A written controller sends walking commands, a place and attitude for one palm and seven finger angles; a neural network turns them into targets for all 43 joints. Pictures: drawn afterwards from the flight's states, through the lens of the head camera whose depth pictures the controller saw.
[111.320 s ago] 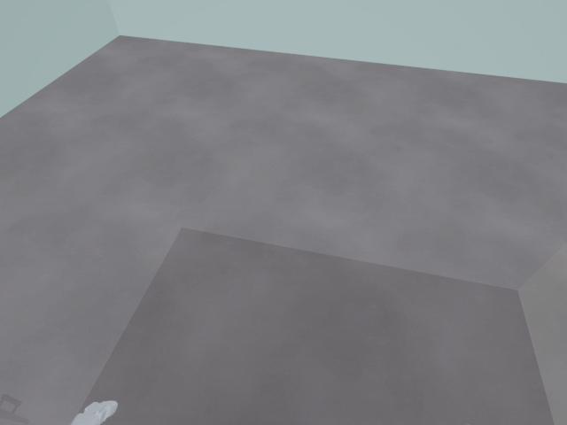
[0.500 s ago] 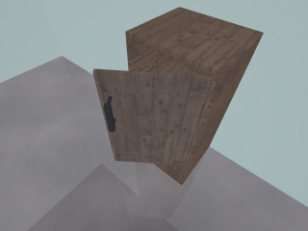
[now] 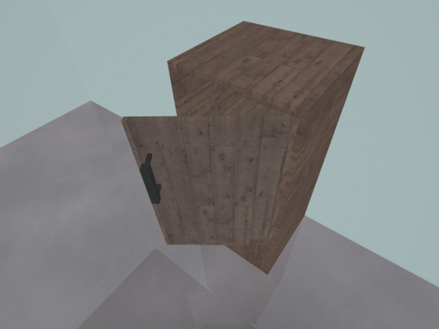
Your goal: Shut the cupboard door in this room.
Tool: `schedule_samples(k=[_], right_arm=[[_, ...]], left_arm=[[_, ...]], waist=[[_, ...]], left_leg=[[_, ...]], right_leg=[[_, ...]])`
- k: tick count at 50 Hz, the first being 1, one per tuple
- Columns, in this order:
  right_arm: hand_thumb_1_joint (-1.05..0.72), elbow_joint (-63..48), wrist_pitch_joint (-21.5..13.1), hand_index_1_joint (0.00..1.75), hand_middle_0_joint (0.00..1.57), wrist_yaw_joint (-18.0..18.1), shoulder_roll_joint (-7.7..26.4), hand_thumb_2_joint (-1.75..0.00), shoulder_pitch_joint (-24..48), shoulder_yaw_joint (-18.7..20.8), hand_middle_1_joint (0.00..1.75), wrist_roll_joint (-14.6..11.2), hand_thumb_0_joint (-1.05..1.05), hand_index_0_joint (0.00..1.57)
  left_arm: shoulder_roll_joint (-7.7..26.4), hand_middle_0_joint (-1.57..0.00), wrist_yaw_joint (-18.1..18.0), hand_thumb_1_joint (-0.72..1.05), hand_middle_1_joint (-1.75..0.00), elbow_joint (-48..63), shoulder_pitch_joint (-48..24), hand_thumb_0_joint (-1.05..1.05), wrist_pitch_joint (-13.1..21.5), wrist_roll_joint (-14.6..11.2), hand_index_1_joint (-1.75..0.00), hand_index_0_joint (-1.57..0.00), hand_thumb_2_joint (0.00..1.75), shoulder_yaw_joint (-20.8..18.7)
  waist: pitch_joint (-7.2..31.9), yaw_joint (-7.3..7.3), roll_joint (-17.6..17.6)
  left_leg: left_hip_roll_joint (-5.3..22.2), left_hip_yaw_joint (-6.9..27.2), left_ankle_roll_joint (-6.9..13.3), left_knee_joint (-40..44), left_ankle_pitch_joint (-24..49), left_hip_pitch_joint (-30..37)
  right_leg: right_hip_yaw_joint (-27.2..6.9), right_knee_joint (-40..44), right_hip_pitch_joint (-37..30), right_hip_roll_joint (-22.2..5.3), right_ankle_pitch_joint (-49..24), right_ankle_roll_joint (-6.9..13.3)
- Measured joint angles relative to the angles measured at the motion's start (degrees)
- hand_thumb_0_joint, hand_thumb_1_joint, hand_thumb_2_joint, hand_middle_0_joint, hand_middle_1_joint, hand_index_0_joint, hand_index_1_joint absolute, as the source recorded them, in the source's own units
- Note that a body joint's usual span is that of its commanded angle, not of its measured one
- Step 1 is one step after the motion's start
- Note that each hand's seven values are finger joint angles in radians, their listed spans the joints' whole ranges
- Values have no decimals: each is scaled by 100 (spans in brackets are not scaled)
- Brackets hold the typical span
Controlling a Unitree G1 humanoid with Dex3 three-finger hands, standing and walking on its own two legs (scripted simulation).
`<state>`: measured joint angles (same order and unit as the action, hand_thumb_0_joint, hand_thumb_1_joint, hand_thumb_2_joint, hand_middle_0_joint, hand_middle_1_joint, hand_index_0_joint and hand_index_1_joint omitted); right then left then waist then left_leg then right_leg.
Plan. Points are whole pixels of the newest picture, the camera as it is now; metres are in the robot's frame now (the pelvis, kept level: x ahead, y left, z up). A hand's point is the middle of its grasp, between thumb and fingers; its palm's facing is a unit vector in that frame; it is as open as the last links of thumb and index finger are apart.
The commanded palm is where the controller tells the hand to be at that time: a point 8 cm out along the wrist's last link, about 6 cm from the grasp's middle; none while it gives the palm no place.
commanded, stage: look again from close up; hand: left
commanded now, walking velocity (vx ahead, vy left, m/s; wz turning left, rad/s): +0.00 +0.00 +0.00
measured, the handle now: (152, 179) +0.49 +0.21 -0.05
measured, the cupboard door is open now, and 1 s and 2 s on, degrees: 36 36 36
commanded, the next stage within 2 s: raise the hand and make a fist in 0.02 s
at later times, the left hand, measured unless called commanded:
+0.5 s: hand (142, 326) +0.15 +0.16 -0.07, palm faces +0.03 -1.00 +0.01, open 6.4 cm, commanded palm +0.11 +0.22 -0.07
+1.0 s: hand (124, 318) +0.16 +0.19 -0.06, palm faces +0.11 -0.99 -0.04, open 4.0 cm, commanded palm +0.13 +0.23 -0.06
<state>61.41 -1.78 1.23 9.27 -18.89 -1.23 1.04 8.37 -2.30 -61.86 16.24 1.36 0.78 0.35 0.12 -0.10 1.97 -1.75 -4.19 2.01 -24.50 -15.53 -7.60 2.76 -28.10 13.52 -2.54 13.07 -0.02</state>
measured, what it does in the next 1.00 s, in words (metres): lowers itself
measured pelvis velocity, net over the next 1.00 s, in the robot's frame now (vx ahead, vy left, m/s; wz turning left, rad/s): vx -0.04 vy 0.00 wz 0.01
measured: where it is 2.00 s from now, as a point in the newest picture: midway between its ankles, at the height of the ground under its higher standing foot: outside the picture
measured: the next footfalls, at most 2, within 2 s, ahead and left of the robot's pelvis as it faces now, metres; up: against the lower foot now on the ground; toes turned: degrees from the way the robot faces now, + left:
none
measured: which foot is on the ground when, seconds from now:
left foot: down 0.00-1.00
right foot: down 0.00-1.00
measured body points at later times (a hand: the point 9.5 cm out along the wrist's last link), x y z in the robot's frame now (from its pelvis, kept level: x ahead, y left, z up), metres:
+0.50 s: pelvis -0.03 -0.03 -0.08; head +0.01 -0.01 +0.37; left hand +0.14 +0.21 -0.07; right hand +0.19 -0.30 -0.11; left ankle -0.02 +0.10 -0.74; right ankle +0.02 -0.12 -0.74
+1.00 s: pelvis -0.04 +0.00 -0.11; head +0.03 +0.00 +0.34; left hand +0.15 +0.25 -0.06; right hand +0.12 -0.23 -0.20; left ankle -0.02 +0.10 -0.74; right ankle +0.02 -0.12 -0.74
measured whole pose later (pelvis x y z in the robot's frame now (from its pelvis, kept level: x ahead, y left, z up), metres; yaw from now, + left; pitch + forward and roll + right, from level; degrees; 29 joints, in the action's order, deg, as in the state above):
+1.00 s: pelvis -0.04 +0.00 -0.11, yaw +1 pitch +16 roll -1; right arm 30.1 -10.4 2.7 11.0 -17.1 -0.2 -0.8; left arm 11.8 11.3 4.8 27.6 21.2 -16.0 -9.5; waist 8.9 0.5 1.2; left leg 0.5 -0.8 1.5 -72.0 -33.0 -55.5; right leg 4.8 -68.6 58.1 -2.0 26.8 1.2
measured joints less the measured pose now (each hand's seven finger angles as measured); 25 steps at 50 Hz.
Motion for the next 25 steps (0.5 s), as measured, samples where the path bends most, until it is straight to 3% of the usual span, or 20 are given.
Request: schedule_samples(k=[7, 8, 9, 11, 12, 14, 16, 18, 22, 25], right_arm=[[-91, 99, 51, 30, 20, -14, -30, -90, 70, -6, 30, -16, 1, 20], [-91, -92, -50, 30, 20, 63, -41, -90, 51, -15, 30, -3, 1, 20], [-91, -333, -287, 30, 20, 190, -28, -90, -33, -37, 30, -55, 1, 20], [-92, -631, -831, 30, 20, 325, 127, -90, -169, -38, 30, -171, 2, 20], [-92, -763, -1038, 30, 20, 323, 232, -90, -175, -3, 30, -219, 2, 20], [-92, -1089, -1320, 30, 20, 284, 436, -90, -71, 106, 30, -236, 2, 20], [-92, -1452, -1491, 30, 20, 210, 563, -90, 171, 233, 30, -196, 2, 20], [-91, -1833, -1604, 30, 20, 96, 587, -90, 445, 357, 30, -138, 2, 20], [-91, -2536, -1671, 30, 20, -150, 595, -90, 848, 549, 30, -122, 2, 20], [-91, -2961, -1596, 30, 20, -190, 688, -90, 1034, 645, 30, -136, 1, 20]], left_arm=[[15, -20, -31, 93, -30, -22, -55, 1, 1, 0, -30, -20, 90, 7], [4, -20, 58, 93, -30, 844, 179, 1, -299, -136, -30, -20, 90, -297], [60, -20, 43, 93, -30, 1871, 488, 2, -300, -316, -30, -20, 90, -341], [149, -21, -90, 92, -30, 3428, 854, 2, 23, -675, -30, -20, 90, -277], [150, -21, -152, 92, -31, 3930, 855, 2, 156, -805, -31, -21, 90, -266], [119, -23, -138, 92, -32, 4476, 593, 2, 592, -945, -32, -22, 90, -356], [109, -25, 86, 92, -35, 4562, 196, 2, 1276, -1068, -34, -24, 90, -572], [133, -27, 523, 91, -37, 4559, -38, 2, 2056, -1278, -37, -26, 90, -805], [162, -33, 1770, 91, -44, 4527, 157, 1, 3443, -1592, -43, -32, 90, -1060], [191, -38, 2335, 91, -49, 4606, 658, 1, 3619, -1660, -49, -37, 90, -1055]], waist=[[-133, 16, -42], [-257, 15, -91], [-305, 37, -150], [-206, 86, -147], [-126, 43, -104], [63, -93, -28], [257, -179, -49], [439, -188, -205], [666, -115, -593], [742, -3, -687]], left_leg=[[105, 48, -87, -41, -18, -23], [134, 43, -102, -194, -75, -86], [148, 27, -111, -349, -141, -184], [168, 32, -131, -558, -246, -334], [159, 83, -135, -653, -279, -426], [117, 198, -130, -934, -346, -773], [93, 216, -136, -1343, -453, -1300], [113, 145, -166, -1854, -625, -1911], [159, 169, -221, -2991, -1094, -3023], [203, 247, -285, -3798, -1425, -3711]], right_leg=[[60, 65, -36, 99, -13, 68], [59, -43, 15, 118, 10, 78], [45, -205, 125, 125, 67, 95], [48, -398, 266, 132, 166, 124], [97, -463, 320, 113, 204, 124], [208, -695, 595, 45, 296, 117], [222, -1121, 1125, -5, 430, 133], [147, -1678, 1794, -11, 602, 175], [66, -2801, 2959, 41, 997, 278], [130, -3511, 3597, 52, 1285, 333]])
